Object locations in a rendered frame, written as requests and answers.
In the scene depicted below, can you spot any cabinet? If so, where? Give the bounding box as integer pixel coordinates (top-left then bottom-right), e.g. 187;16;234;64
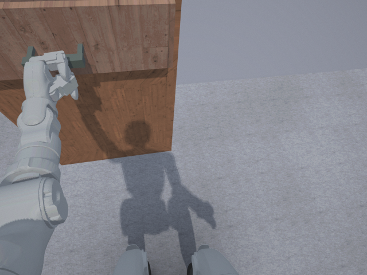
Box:
0;0;182;165

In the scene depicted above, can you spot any robot left shin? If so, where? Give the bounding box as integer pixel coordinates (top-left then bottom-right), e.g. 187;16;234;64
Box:
126;244;139;251

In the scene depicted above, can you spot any robot left upper arm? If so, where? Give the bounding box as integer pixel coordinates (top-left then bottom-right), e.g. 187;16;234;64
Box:
0;177;68;275

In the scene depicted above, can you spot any left robot hand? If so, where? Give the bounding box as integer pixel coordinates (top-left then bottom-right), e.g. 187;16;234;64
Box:
24;50;79;106

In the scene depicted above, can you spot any left robot forearm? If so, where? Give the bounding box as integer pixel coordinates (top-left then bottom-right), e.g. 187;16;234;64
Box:
0;97;61;187

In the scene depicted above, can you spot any drawer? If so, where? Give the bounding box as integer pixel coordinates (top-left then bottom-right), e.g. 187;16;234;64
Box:
0;0;175;81

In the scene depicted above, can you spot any handle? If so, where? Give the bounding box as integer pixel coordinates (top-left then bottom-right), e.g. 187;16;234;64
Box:
21;44;85;69

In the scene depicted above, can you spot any robot left thigh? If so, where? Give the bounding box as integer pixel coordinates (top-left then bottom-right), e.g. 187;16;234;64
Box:
112;249;149;275

